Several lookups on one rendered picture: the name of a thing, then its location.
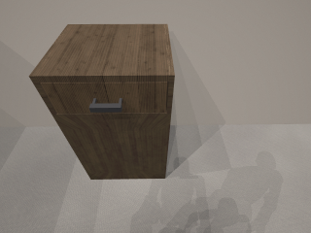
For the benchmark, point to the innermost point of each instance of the drawer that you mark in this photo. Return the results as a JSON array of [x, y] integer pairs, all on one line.
[[137, 97]]

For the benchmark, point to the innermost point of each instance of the cabinet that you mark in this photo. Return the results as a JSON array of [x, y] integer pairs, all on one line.
[[113, 146]]

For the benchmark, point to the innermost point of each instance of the handle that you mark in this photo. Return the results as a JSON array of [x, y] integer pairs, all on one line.
[[105, 107]]

